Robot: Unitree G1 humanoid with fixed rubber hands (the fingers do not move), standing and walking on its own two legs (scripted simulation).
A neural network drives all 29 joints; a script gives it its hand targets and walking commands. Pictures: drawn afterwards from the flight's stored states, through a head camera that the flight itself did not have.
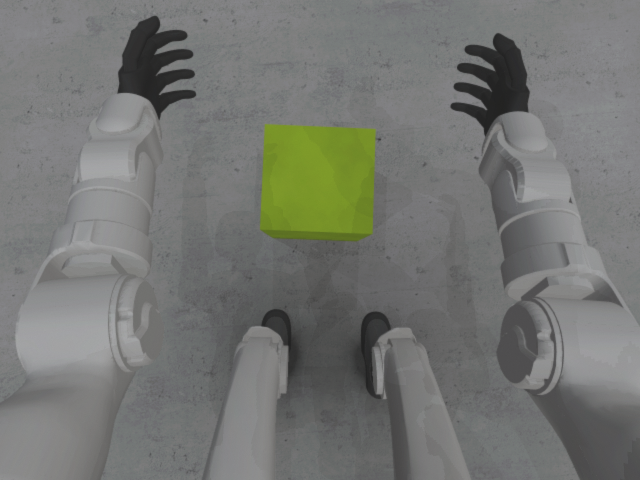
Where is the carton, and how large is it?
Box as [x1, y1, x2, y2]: [260, 124, 375, 240]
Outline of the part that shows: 265,124 260,229 272,237 334,240 358,240 372,233 375,129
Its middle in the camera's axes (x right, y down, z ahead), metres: +0.00 -0.11 +0.85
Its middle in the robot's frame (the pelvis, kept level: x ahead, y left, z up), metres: +0.51 +0.02 -0.52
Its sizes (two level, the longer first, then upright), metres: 0.210 0.200 0.250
